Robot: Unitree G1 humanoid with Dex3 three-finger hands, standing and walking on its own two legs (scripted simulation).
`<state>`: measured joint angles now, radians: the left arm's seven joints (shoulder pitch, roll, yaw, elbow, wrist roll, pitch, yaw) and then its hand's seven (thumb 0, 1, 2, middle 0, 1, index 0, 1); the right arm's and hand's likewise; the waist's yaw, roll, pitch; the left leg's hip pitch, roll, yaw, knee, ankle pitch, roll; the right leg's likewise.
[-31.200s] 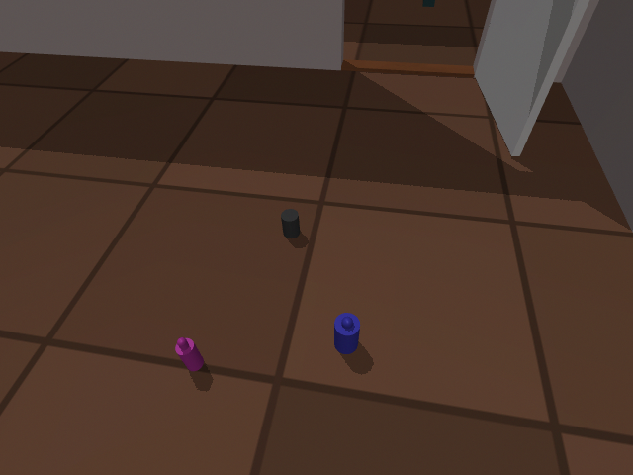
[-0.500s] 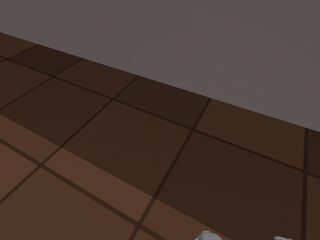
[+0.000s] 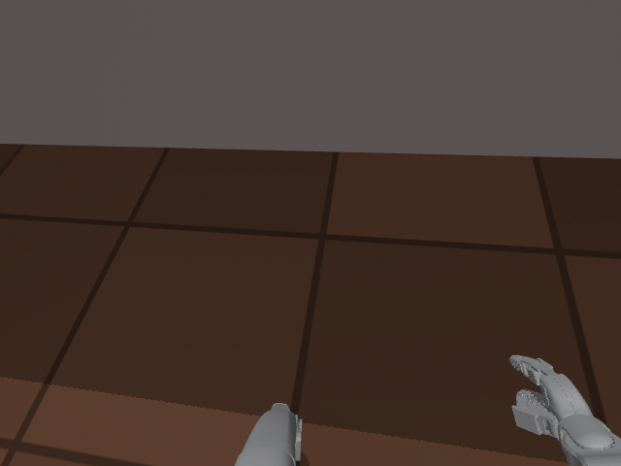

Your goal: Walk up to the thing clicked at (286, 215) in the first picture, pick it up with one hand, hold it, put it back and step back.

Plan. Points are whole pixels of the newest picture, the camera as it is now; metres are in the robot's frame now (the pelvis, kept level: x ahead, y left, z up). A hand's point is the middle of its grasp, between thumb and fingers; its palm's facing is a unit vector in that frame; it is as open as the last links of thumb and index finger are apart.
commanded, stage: walk up
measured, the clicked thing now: out of the picture -0.29 -1.36 -0.72
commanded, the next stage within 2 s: none
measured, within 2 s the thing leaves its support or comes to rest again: neither
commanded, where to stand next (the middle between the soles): +0.03 +0.01 m, yaw -113 degrees
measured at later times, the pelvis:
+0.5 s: pelvis +0.00 +0.14 -0.01, yaw -29 degrees
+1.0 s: pelvis -0.06 +0.17 +0.00, yaw -54 degrees
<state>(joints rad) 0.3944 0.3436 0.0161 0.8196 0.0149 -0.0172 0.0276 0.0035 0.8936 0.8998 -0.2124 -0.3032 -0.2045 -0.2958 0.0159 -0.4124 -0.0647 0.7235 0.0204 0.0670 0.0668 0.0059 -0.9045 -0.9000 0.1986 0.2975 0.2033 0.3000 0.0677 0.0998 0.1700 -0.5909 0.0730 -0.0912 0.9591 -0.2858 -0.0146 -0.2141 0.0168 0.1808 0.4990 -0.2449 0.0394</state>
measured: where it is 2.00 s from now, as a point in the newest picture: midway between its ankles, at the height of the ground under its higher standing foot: outside the picture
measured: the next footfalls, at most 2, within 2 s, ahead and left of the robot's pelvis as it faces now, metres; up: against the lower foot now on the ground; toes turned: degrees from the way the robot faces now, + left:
left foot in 0.10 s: +0.18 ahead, +0.16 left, +0.00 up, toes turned -9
right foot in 0.60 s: -0.08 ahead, +0.03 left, +0.00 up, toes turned -40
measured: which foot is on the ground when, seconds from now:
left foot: up 0.00-0.08, down 0.10-0.64, up 0.66-0.90, down 0.92-1.00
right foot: down 0.00-0.12, up 0.14-0.58, down 0.60-0.92, up 0.94-1.00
